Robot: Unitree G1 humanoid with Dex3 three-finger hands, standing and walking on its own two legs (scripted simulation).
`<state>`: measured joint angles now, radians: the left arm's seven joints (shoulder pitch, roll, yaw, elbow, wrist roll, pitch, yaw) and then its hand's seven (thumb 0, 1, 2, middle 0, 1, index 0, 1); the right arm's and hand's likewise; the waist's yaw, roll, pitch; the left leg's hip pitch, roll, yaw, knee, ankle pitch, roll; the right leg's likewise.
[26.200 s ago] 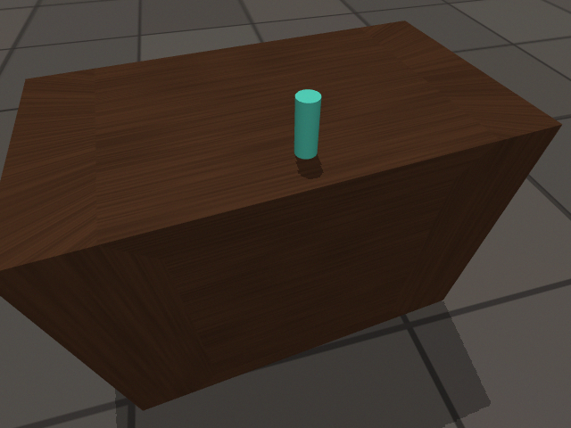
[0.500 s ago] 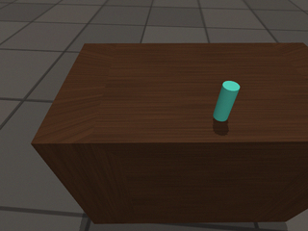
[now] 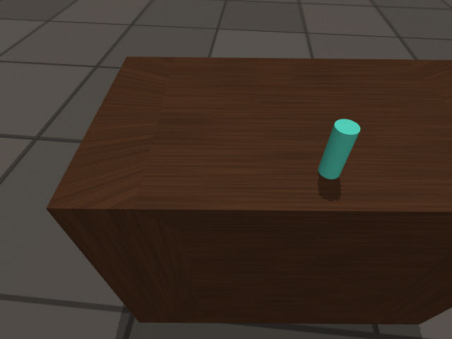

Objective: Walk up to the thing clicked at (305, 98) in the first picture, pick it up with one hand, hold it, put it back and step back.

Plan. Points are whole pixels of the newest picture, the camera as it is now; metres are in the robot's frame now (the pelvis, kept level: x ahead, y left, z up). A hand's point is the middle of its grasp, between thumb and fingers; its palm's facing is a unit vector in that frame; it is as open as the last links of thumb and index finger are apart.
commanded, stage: home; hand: right
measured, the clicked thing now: (337, 150) +0.46 -0.21 +0.08
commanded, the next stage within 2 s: stand in 0.78 s
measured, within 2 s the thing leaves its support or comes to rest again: neither
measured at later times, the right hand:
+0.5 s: hand out of the picture +0.09 -0.24 -0.15, palm faces -0.06 +0.93 -0.36, open 17.4 cm
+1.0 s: hand out of the picture +0.09 -0.24 -0.15, palm faces -0.05 +0.94 -0.35, open 16.7 cm
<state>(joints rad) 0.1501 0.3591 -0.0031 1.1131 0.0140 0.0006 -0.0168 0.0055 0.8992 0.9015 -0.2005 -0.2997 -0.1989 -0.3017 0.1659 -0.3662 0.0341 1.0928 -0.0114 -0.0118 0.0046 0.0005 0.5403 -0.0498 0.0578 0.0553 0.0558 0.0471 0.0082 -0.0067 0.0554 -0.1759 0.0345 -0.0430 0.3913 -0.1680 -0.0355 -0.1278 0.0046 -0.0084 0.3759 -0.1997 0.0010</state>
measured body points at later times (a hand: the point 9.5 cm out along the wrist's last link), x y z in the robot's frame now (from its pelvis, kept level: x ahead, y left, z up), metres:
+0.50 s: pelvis +0.01 +0.01 +0.00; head +0.02 +0.01 +0.45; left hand +0.08 +0.31 -0.13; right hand +0.10 -0.29 -0.13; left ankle +0.03 +0.14 -0.74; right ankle +0.01 -0.12 -0.74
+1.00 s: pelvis +0.01 +0.01 +0.00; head +0.02 +0.01 +0.45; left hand +0.08 +0.31 -0.13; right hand +0.09 -0.29 -0.13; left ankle +0.03 +0.14 -0.74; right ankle +0.01 -0.12 -0.74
